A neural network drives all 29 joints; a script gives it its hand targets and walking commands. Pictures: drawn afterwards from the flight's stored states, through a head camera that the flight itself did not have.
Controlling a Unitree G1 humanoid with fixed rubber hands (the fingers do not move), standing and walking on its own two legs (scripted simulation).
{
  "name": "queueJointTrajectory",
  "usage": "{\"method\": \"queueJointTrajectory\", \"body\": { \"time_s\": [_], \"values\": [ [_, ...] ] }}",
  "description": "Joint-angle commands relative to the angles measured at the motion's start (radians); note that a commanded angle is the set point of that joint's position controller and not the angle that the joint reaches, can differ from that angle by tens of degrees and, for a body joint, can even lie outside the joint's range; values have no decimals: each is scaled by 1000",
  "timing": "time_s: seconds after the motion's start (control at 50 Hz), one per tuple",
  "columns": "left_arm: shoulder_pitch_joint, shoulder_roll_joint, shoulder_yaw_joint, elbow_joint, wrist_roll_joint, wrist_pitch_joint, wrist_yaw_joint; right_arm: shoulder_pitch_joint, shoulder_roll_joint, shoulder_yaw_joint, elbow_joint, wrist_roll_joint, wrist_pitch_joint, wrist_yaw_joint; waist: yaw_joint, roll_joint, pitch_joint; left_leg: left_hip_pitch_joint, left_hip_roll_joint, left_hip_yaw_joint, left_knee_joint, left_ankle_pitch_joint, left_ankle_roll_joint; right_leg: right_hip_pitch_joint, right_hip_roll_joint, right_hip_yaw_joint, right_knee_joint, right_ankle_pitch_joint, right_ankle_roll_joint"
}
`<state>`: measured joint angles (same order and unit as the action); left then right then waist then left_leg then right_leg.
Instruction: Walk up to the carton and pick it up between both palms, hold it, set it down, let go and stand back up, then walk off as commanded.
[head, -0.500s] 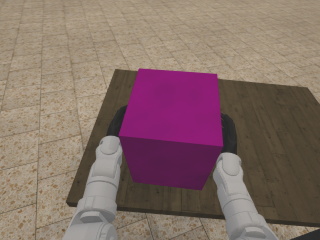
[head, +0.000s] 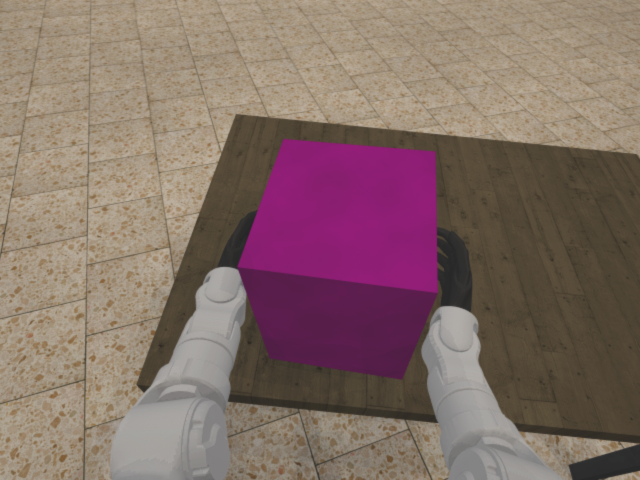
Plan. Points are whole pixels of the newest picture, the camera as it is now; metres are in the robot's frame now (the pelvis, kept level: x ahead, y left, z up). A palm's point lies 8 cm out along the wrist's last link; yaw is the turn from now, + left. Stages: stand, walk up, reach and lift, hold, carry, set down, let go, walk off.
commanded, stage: set down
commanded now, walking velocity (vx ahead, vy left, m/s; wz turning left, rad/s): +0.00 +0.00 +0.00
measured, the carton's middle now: (345, 264) +0.41 -0.02 +0.02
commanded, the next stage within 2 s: none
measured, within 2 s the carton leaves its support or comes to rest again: rests again in 0.60 s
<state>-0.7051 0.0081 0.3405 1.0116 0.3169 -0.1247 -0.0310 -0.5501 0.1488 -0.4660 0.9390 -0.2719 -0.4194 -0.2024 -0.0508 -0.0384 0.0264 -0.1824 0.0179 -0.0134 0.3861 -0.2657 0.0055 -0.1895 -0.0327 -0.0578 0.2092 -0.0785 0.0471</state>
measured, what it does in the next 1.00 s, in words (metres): stands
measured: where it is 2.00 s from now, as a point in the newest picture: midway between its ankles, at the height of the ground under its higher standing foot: outside the picture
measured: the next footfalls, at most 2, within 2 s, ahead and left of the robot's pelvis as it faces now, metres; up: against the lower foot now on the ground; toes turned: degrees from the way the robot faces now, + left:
none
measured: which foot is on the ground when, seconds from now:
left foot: down 0.00-1.00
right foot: down 0.00-1.00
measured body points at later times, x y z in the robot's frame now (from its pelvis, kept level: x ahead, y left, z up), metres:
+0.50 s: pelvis +0.00 +0.00 -0.01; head +0.11 +0.02 +0.43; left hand +0.43 +0.12 -0.03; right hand +0.36 -0.17 -0.02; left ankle -0.05 +0.10 -0.75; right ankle +0.01 -0.15 -0.75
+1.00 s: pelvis -0.01 +0.00 -0.02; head +0.12 +0.02 +0.41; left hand +0.43 +0.12 -0.04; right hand +0.35 -0.17 -0.04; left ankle -0.05 +0.10 -0.75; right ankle +0.01 -0.15 -0.75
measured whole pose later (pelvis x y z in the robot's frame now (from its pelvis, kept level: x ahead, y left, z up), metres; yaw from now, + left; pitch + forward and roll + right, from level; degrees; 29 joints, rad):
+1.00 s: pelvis -0.01 +0.00 -0.02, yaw -2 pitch +22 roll -3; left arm -0.86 0.13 0.29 1.40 0.20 -0.50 -0.02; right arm -0.63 0.13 -0.51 1.14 -0.33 -0.61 -0.23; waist -0.09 0.03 -0.12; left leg -0.65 0.03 -0.01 0.58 -0.30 0.01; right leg -0.64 -0.02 -0.05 0.35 -0.08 0.04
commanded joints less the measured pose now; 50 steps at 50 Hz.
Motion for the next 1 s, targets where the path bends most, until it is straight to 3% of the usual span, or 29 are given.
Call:
{"method": "queueJointTrajectory", "body": {
  "time_s": [0.0,0.02,0.06,0.1,0.18,0.24,0.26,0.34,0.44,0.5,0.52,0.54,0.56,0.58,0.64,0.66,0.68,0.7,0.72,0.74,0.76,0.78,0.82,0.86,0.9,0.92,0.94,0.96,0.98],
  "values": [
    [-682,-573,-252,-26,21,-114,-128,-639,526,327,-13,-161,-62,134,-39,85,-591,-2,-18,91,-38,539,-102,387,48,-53,82,361,-31],
    [-686,-606,-293,-58,1,-130,-125,-653,549,348,-23,-156,-72,138,-37,83,-640,22,-11,85,-17,619,-113,379,61,-58,101,422,-35],
    [-713,-584,-271,-29,14,-146,-120,-669,540,322,-4,-166,-80,140,-37,120,-677,-3,-12,79,-14,609,-118,354,57,-58,104,397,-31],
    [-755,-550,-255,-19,8,-177,-121,-684,557,287,30,-185,-82,136,-37,119,-687,-74,-21,85,-20,537,-109,380,43,-43,115,413,-32],
    [-757,-542,-256,40,7,-212,-133,-677,579,270,50,-220,-103,128,-48,128,-737,-104,-21,79,-4,550,-114,389,39,-42,136,470,-32],
    [-764,-533,-249,55,4,-246,-121,-657,602,288,82,-210,-124,128,-41,141,-813,-103,-22,74,22,591,-118,360,45,-42,151,501,-37],
    [-734,-517,-234,82,11,-255,-122,-644,605,302,91,-203,-125,132,-15,138,-770,-144,-25,79,18,582,-113,379,38,-31,151,514,-32],
    [-754,-518,-237,115,13,-296,-130,-632,633,315,115,-230,-135,130,-24,112,-810,-163,-15,72,22,575,-108,370,45,-29,161,513,-33],
    [-770,-512,-257,132,-17,-346,-120,-610,613,301,145,-232,-169,128,-56,149,-863,-150,-10,64,80,661,-127,284,55,-39,189,547,-46],
    [-726,-541,-286,165,-23,-370,-118,-611,626,309,167,-236,-193,129,-51,185,-909,-170,-5,61,96,691,-144,242,59,-43,191,572,-55],
    [-705,-534,-271,201,-18,-373,-118,-599,626,314,173,-235,-198,129,-43,170,-898,-171,-7,62,111,710,-133,236,60,-39,206,586,-48],
    [-750,-498,-254,210,-21,-384,-124,-608,636,324,163,-235,-193,125,-45,143,-912,-206,-18,67,115,628,-124,272,48,-30,221,603,-43],
    [-771,-491,-265,218,-23,-387,-122,-628,627,312,172,-232,-198,127,-54,167,-894,-205,-10,59,111,657,-128,247,49,-32,218,586,-46],
    [-717,-518,-271,222,-12,-396,-117,-612,606,309,185,-232,-210,133,-31,183,-907,-162,1,53,125,727,-142,196,63,-52,214,558,-60],
    [-626,-513,-272,289,-15,-397,-118,-559,622,338,158,-223,-220,129,-48,155,-913,-199,-7,62,137,703,-131,199,58,-32,218,599,-64],
    [-682,-518,-270,273,-14,-401,-119,-593,617,321,177,-235,-206,133,-61,175,-878,-186,-5,53,123,682,-135,170,58,-42,202,543,-63],
    [-700,-487,-262,279,-15,-402,-122,-586,605,296,218,-236,-197,129,-53,159,-867,-212,-2,55,129,652,-126,174,55,-34,214,536,-61],
    [-741,-492,-271,238,-24,-413,-115,-614,586,285,189,-242,-203,133,-54,194,-903,-183,4,48,135,679,-139,142,64,-45,211,493,-71],
    [-696,-503,-265,305,-13,-408,-121,-611,599,311,176,-236,-215,133,-44,177,-873,-195,4,51,150,701,-136,139,60,-37,220,510,-69],
    [-685,-485,-244,323,-14,-411,-122,-628,595,312,162,-245,-211,134,-33,151,-895,-224,-6,63,141,642,-127,141,56,-34,219,506,-72],
    [-639,-490,-251,336,-12,-412,-119,-582,590,322,179,-233,-216,134,-48,155,-894,-199,-3,54,149,684,-127,141,57,-38,224,555,-65],
    [-681,-454,-225,322,-8,-419,-123,-597,603,334,168,-232,-206,138,-30,133,-885,-229,-5,52,140,639,-118,173,49,-28,230,517,-61],
    [-718,-476,-257,303,-22,-430,-117,-623,593,292,181,-248,-206,138,-45,179,-913,-210,2,49,153,618,-127,91,56,-30,228,438,-77],
    [-691,-437,-235,323,-26,-425,-114,-598,533,263,188,-240,-205,133,-38,157,-931,-221,2,53,164,592,-120,85,57,-34,232,418,-79],
    [-618,-237,-188,287,-42,-440,-76,-567,358,243,207,-206,-204,115,-14,182,-936,-227,0,57,175,665,-125,102,55,-26,255,483,-67],
    [-632,-237,-198,256,-50,-436,-70,-555,356,246,183,-187,-205,114,-37,189,-931,-203,-6,61,177,648,-122,87,58,-26,246,470,-70],
    [-657,-170,-156,306,-47,-422,-72,-557,343,235,194,-176,-195,102,-27,169,-880,-267,-8,65,158,591,-109,118,48,-12,245,444,-67],
    [-680,-33,-136,263,-87,-420,-45,-580,171,187,182,-142,-193,84,-33,187,-945,-256,-9,74,171,585,-116,91,61,-6,260,451,-77],
    [-711,-64,-144,203,-84,-410,-33,-600,194,142,173,-151,-186,70,-64,178,-909,-231,-9,64,160,557,-109,55,63,-20,243,400,-69]
  ]
}}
